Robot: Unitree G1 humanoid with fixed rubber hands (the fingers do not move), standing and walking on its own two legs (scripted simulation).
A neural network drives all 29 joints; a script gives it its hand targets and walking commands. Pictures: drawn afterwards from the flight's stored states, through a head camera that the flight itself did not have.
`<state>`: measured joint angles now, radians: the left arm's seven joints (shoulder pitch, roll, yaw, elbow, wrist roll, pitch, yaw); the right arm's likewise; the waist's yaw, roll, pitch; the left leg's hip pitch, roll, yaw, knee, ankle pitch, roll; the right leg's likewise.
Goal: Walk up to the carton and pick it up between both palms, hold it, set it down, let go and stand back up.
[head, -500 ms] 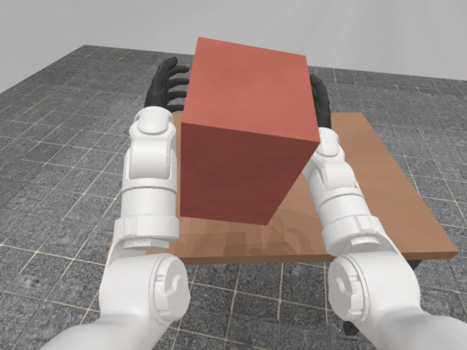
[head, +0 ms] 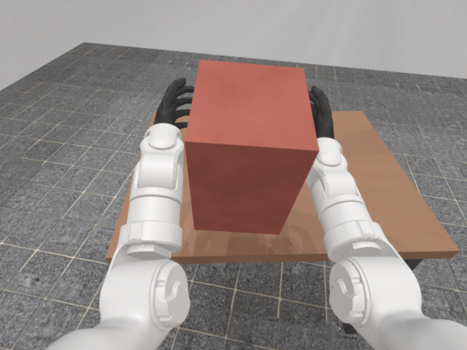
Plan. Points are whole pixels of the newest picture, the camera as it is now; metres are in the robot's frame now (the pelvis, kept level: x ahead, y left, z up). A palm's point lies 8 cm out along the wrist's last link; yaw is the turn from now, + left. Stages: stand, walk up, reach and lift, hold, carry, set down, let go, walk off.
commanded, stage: set down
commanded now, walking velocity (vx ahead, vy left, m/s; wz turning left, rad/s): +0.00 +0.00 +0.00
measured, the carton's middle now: (243, 156) +0.39 -0.01 +0.16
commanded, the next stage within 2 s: none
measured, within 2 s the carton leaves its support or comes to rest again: neither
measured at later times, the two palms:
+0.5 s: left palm (176, 134) +0.41 +0.10 +0.20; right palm (322, 140) +0.41 -0.15 +0.18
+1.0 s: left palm (183, 142) +0.42 +0.09 +0.17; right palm (324, 147) +0.41 -0.16 +0.16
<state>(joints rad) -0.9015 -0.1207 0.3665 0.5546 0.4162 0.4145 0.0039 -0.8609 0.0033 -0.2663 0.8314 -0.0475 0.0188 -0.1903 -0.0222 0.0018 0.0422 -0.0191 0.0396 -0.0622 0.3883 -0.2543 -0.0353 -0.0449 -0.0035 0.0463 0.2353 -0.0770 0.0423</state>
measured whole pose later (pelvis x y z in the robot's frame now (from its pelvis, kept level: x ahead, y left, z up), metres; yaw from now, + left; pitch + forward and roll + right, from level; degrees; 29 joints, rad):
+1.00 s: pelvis +0.01 +0.00 +0.00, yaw +0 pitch -5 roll -2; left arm -0.89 -0.16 0.37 0.72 0.41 0.31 0.09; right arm -0.83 0.00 -0.43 0.91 -0.21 -0.05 -0.09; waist -0.02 0.00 0.04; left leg -0.02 0.04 -0.06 0.38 -0.26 -0.04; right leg -0.05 0.00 0.05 0.22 -0.09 0.04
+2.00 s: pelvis +0.02 +0.00 +0.00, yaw +0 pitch +0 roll -2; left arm -0.82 -0.21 0.38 0.75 0.42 0.17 0.12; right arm -0.77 0.02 -0.51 0.91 -0.31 -0.15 -0.04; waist -0.02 0.00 0.04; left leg -0.11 0.04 -0.06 0.36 -0.26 -0.04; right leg -0.15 0.00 0.05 0.24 -0.09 0.04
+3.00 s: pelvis +0.03 -0.01 +0.00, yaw +0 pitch +6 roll -1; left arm -0.75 -0.23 0.41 0.77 0.45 -0.01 0.13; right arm -0.73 0.05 -0.57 0.92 -0.40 -0.27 -0.04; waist -0.02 0.00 0.04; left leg -0.22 0.04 -0.06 0.36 -0.25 -0.04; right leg -0.27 0.00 0.04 0.26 -0.09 0.04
